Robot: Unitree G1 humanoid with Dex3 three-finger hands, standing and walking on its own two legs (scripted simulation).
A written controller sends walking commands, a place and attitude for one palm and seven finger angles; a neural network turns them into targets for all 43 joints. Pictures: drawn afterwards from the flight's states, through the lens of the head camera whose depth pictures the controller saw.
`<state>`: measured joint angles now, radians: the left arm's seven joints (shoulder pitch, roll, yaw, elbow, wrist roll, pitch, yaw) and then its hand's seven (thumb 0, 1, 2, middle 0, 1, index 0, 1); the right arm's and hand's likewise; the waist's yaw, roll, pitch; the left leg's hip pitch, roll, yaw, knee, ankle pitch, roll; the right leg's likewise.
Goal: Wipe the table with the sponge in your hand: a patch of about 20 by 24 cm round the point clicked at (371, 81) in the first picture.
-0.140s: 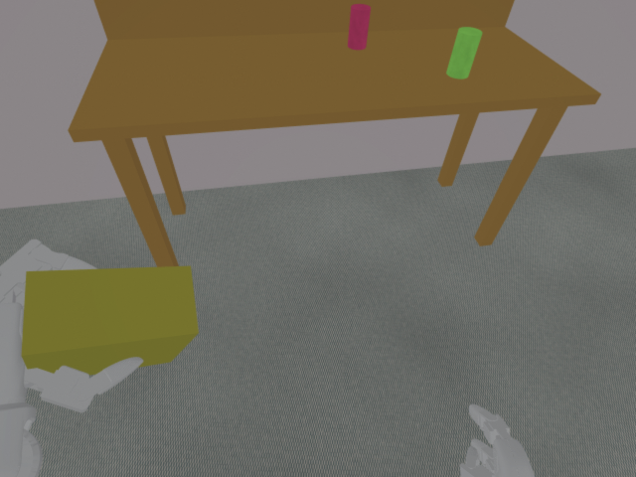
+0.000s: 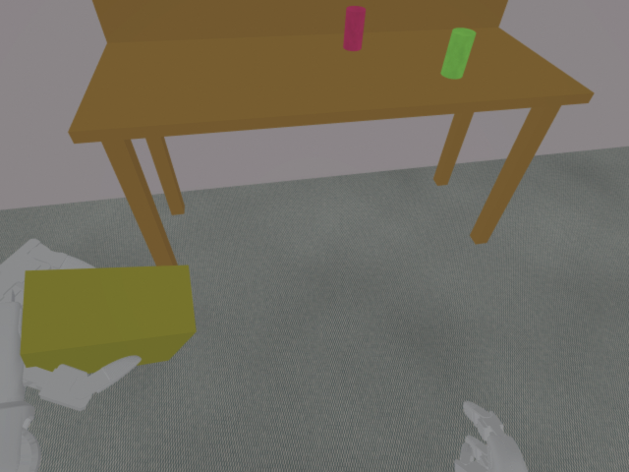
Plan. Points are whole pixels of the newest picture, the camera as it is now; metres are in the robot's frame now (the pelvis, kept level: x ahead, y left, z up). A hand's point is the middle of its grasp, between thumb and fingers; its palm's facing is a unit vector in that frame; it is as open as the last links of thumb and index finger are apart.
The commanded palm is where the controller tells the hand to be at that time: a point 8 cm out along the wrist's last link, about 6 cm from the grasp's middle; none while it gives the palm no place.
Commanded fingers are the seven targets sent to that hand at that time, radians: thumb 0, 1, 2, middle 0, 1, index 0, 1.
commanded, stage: stand and wait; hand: left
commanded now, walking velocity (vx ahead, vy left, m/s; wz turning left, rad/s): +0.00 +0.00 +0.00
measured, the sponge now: (134, 321) +0.23 +0.20 +0.14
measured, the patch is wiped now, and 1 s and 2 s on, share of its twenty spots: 0.00 0.00 0.00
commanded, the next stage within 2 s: look at it before walking up in 0.12 s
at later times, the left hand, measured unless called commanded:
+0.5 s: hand (75, 331) +0.20 +0.24 +0.16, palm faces +0.41 -0.84 -0.37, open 10.7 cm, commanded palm +0.16 +0.28 +0.18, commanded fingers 0.00 0.10 1.30 -1.20 -1.60 -1.20 -1.60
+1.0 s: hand (271, 233) +0.33 +0.08 +0.17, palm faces +0.10 -0.85 -0.52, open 10.7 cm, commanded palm +0.28 +0.14 +0.18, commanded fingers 0.00 0.10 1.30 -1.20 -1.60 -1.20 -1.60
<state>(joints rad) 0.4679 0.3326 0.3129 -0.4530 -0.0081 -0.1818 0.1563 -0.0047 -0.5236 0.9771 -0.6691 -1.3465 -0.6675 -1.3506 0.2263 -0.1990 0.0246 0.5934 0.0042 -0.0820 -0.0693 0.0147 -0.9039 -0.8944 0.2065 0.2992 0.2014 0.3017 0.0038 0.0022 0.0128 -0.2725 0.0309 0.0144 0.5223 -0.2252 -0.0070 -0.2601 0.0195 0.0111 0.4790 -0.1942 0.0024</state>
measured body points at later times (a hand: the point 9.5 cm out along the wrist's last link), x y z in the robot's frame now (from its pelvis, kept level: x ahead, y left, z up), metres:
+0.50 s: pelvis -0.01 +0.00 +0.00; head -0.02 +0.01 +0.45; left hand +0.18 +0.28 +0.18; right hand +0.15 -0.23 -0.08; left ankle +0.04 +0.12 -0.74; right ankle +0.04 -0.12 -0.73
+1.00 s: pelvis +0.05 -0.08 +0.00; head +0.08 -0.11 +0.45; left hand +0.31 +0.12 +0.20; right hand +0.11 -0.37 -0.10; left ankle +0.12 +0.07 -0.63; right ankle +0.01 -0.10 -0.74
